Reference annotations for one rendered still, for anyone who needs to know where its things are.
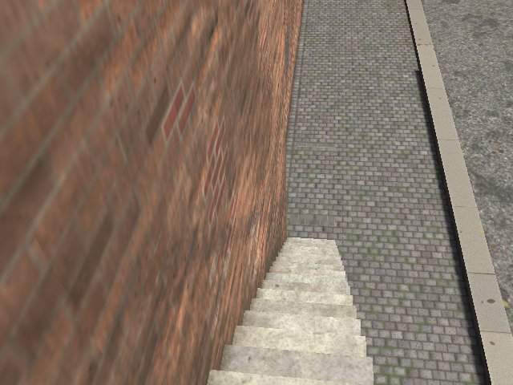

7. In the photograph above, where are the stairs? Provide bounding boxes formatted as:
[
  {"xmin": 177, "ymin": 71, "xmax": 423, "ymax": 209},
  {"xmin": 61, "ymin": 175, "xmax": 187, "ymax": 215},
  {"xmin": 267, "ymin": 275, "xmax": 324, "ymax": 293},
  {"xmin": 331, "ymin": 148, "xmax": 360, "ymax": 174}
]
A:
[{"xmin": 207, "ymin": 237, "xmax": 374, "ymax": 385}]

